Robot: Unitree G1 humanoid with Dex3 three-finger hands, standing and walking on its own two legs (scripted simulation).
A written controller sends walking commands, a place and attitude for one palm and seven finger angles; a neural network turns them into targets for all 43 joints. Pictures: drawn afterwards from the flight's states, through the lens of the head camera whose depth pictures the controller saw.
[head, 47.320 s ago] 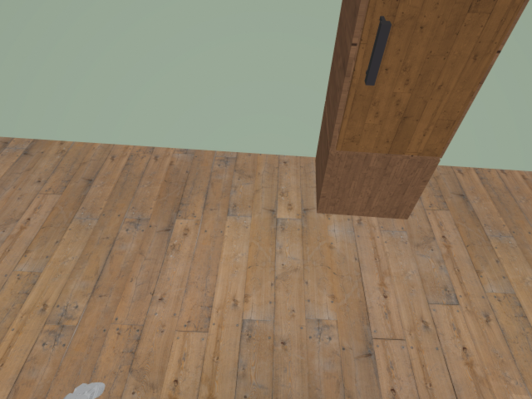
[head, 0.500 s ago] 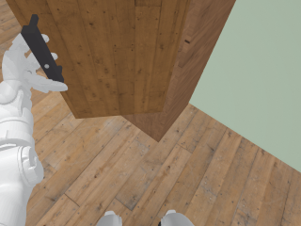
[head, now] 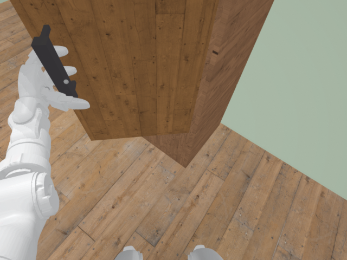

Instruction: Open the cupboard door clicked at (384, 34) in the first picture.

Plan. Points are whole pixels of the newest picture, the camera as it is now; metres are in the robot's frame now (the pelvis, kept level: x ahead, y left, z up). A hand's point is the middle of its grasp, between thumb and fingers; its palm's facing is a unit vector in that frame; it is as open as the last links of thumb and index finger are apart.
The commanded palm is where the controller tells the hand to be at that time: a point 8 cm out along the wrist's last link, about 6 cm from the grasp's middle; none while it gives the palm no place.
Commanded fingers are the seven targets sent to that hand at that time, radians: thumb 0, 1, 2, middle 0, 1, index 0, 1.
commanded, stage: slide the fingers in behind the handle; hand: left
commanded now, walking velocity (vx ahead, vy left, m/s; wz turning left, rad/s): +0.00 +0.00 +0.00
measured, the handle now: (60, 67) +0.54 +0.23 +0.10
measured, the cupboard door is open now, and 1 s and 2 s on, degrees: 45 45 83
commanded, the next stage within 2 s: close the thumb around the handle in 0.02 s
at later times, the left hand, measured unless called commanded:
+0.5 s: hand (67, 80) +0.50 +0.21 +0.11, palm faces +0.06 -1.00 +0.00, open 9.9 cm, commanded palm +0.47 +0.25 +0.10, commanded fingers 0.00 0.62 0.78 -0.38 -1.32 -0.38 -1.32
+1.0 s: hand (67, 80) +0.50 +0.21 +0.11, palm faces +0.07 -1.00 +0.00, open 5.8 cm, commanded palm +0.46 +0.26 +0.10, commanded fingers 0.00 0.90 0.90 -0.40 -1.35 -0.40 -1.35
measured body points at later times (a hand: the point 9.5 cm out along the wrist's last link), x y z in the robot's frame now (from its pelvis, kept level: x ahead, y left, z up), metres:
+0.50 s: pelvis +0.00 +0.00 +0.00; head +0.10 +0.01 +0.44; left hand +0.49 +0.26 +0.11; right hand +0.00 -0.27 -0.12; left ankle +0.01 +0.12 -0.69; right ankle -0.01 -0.12 -0.69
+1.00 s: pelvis +0.00 +0.00 +0.00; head +0.10 +0.01 +0.44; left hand +0.49 +0.26 +0.11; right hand +0.01 -0.27 -0.11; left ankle +0.01 +0.12 -0.69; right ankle -0.01 -0.12 -0.69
